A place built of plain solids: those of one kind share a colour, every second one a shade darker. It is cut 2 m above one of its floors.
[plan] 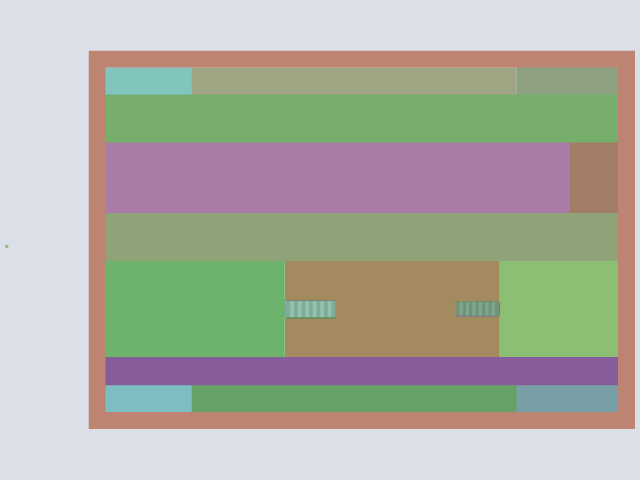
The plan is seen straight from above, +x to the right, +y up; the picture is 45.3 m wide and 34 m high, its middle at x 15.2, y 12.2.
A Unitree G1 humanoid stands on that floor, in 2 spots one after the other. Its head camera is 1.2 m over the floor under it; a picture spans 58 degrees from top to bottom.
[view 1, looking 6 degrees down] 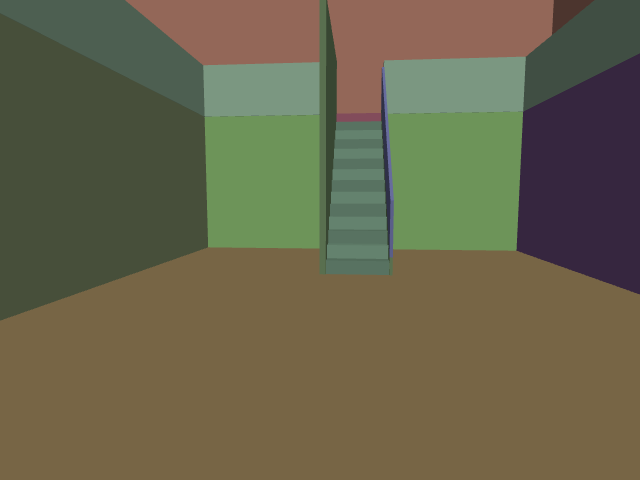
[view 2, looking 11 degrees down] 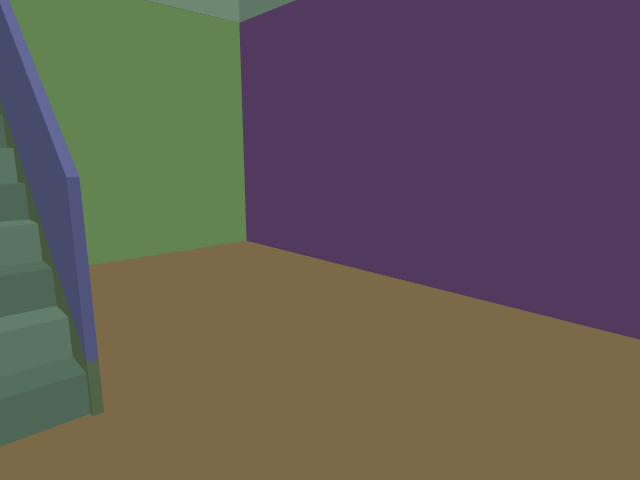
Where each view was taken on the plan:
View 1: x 18.39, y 7.31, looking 5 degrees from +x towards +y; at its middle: wall_basee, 6.49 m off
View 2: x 22.75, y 7.31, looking -43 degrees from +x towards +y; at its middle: floor_hall1a_concrete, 5.08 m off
